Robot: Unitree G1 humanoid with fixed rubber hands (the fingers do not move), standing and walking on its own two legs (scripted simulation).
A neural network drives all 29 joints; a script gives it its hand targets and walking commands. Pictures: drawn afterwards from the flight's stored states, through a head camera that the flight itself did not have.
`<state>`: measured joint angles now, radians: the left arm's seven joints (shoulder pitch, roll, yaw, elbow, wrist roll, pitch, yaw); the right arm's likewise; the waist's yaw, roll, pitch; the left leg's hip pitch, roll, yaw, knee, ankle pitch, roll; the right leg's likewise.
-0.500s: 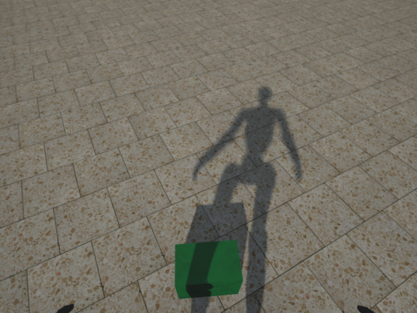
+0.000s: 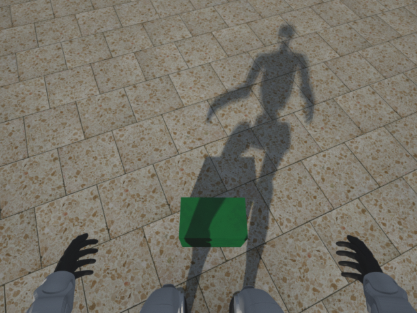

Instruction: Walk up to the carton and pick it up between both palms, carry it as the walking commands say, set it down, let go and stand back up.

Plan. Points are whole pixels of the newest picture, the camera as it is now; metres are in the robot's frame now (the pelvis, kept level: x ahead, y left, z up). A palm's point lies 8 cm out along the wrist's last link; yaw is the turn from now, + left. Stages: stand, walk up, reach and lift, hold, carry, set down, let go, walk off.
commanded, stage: reach and lift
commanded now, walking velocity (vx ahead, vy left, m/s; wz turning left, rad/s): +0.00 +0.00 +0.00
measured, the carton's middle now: (212, 223) +0.42 -0.03 -0.65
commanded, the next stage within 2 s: none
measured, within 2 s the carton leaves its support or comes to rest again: neither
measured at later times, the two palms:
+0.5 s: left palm (100, 218) +0.31 +0.26 -0.13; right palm (323, 219) +0.30 -0.27 -0.13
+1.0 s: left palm (129, 180) +0.43 +0.22 -0.19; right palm (293, 180) +0.43 -0.24 -0.19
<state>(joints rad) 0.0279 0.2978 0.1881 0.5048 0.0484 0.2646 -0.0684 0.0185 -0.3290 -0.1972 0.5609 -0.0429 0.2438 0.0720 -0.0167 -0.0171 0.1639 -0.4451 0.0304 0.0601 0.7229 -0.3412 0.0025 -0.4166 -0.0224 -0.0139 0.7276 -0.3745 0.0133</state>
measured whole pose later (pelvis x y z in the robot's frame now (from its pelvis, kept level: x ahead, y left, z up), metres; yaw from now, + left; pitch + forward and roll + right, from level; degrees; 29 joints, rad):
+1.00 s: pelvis -0.07 +0.00 -0.10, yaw +1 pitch +44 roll +0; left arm -1.07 0.32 0.30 0.88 -0.01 0.16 -0.03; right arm -1.04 -0.34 -0.32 0.89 0.07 0.14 0.06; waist -0.02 0.01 -0.06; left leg -1.57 0.03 0.03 1.09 -0.28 0.01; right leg -1.54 -0.03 -0.03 1.12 -0.34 0.00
